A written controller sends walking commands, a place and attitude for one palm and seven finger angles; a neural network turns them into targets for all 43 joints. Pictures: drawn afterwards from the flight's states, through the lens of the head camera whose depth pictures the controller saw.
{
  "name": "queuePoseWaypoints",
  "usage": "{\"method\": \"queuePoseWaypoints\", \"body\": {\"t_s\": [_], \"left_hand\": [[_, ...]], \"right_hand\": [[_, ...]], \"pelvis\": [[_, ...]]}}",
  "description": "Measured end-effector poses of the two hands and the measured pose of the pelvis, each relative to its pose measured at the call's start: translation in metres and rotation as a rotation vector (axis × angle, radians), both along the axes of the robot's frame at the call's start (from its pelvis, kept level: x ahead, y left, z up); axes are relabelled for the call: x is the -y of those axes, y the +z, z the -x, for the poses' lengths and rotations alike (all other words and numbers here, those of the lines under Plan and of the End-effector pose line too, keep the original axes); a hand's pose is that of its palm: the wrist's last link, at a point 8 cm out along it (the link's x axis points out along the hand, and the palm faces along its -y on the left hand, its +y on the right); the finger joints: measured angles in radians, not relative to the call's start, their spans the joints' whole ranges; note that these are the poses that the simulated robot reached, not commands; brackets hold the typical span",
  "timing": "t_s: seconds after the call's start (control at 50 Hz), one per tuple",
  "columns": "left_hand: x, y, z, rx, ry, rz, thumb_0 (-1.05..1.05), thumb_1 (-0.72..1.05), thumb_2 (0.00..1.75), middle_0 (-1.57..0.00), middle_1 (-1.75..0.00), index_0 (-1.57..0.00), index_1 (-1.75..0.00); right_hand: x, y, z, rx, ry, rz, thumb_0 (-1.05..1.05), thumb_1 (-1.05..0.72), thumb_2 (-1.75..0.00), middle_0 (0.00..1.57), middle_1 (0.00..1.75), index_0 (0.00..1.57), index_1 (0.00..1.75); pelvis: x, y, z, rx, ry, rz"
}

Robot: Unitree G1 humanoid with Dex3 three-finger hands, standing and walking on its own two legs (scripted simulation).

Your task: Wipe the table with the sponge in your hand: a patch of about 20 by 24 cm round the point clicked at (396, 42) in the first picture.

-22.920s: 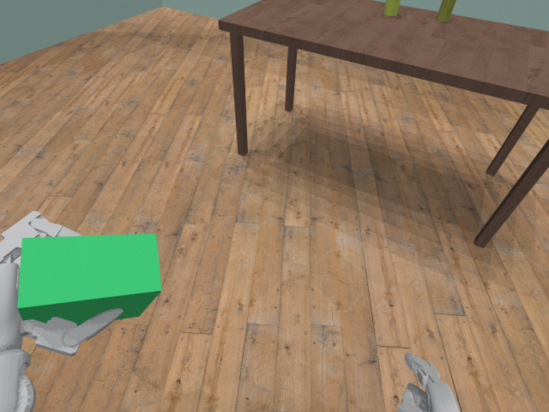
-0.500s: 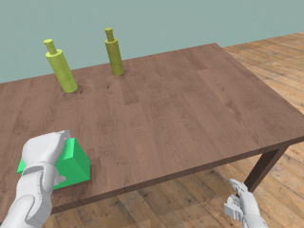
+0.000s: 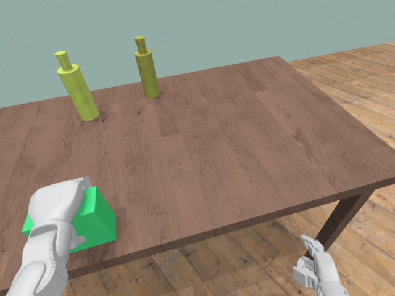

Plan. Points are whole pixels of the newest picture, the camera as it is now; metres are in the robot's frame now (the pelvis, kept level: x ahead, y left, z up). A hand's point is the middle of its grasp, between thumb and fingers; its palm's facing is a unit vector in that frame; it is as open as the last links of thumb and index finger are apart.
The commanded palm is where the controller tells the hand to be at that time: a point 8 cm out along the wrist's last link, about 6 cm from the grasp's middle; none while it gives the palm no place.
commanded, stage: lower the sponge onto the table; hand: left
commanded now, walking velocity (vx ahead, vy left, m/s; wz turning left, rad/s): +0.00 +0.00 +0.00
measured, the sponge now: (79, 227) +0.22 +0.30 +0.02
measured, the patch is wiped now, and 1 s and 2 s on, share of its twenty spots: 0.00 0.15 0.30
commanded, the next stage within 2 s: wipe forward along the first lane in 0.10 s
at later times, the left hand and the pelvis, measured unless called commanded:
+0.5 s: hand (75, 202) +0.26 +0.31 +0.06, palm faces -0.04 -0.03 -1.00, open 10.0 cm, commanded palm +0.24 +0.30 +0.09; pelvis -0.01 +0.00 +0.00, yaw +1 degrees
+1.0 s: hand (81, 180) +0.31 +0.33 +0.05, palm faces -0.10 +0.00 -1.00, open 9.9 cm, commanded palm +0.30 +0.33 +0.08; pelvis -0.01 -0.01 -0.01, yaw +1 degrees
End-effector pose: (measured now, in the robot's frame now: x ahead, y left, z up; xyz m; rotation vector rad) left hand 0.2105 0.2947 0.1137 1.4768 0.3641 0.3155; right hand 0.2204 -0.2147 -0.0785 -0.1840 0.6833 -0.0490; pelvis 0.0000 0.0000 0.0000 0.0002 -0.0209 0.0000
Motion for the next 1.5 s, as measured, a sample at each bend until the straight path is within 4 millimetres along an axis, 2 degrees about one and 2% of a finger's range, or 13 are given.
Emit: {"method": "queuePoseWaypoints", "body": {"t_s": [0.32, 0.54, 0.94, 1.22, 1.5], "left_hand": [[-0.002, -0.004, -0.006, -0.004, 0.001, -0.018, -0.01, -0.49, 1.04, -0.74, -1.35, -0.76, -1.35], [-0.010, -0.003, -0.036, -0.036, 0.020, -0.042, 0.00, -0.50, 1.04, -0.74, -1.35, -0.76, -1.34], [-0.025, -0.005, -0.084, -0.075, 0.013, -0.067, 0.00, -0.51, 1.05, -0.75, -1.34, -0.77, -1.34], [-0.041, -0.004, -0.113, -0.094, 0.005, -0.067, 0.00, -0.51, 1.05, -0.76, -1.34, -0.77, -1.34], [-0.059, -0.003, -0.141, -0.105, 0.002, -0.075, 0.00, -0.51, 1.05, -0.76, -1.34, -0.78, -1.34]], "right_hand": [[0.000, -0.006, 0.006, -0.022, -0.006, -0.004, 0.02, -0.90, -0.90, 0.20, 0.30, 0.20, 0.30], [0.010, -0.017, 0.023, -0.073, -0.038, 0.002, 0.02, -0.90, -0.90, 0.20, 0.30, 0.20, 0.30], [0.042, -0.039, 0.074, -0.227, -0.131, 0.040, 0.02, -0.90, -0.90, 0.20, 0.30, 0.20, 0.30], [0.046, -0.043, 0.098, -0.291, -0.174, 0.055, 0.01, -0.90, -0.90, 0.20, 0.30, 0.20, 0.30], [0.041, -0.045, 0.116, -0.360, -0.203, 0.069, 0.01, -0.90, -0.90, 0.21, 0.30, 0.20, 0.30]], "pelvis": [[0.000, -0.002, 0.003, -0.016, 0.006, 0.000], [0.003, -0.004, 0.006, -0.045, 0.015, 0.002], [0.005, -0.008, 0.008, -0.108, 0.012, 0.006], [0.001, -0.010, 0.007, -0.142, 0.007, 0.013], [-0.010, -0.011, 0.004, -0.179, 0.005, 0.022]]}}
